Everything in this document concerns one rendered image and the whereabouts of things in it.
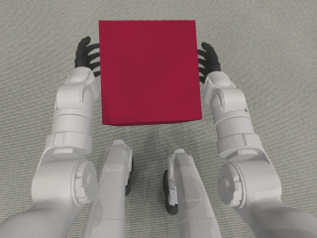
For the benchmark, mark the left robot forearm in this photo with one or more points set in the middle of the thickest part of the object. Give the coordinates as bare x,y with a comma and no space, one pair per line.
70,137

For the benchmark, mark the robot left thigh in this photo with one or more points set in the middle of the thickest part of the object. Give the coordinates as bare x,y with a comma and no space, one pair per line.
106,213

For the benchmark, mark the carton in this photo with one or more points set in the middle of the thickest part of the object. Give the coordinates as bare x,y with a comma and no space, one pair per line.
149,72

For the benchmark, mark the robot left shin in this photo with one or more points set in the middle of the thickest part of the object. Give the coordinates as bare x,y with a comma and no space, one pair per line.
120,142

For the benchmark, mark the left robot hand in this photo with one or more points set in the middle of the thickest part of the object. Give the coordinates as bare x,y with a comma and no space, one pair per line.
82,57

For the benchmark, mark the right robot hand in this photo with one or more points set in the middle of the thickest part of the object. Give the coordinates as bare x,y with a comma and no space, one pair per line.
210,62

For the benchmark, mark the robot left upper arm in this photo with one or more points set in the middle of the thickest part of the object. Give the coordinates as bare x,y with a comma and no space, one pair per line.
60,190

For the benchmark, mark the right robot forearm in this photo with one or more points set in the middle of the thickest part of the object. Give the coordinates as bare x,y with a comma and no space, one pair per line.
237,140

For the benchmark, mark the robot right upper arm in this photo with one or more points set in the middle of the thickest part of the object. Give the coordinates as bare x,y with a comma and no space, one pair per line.
253,189

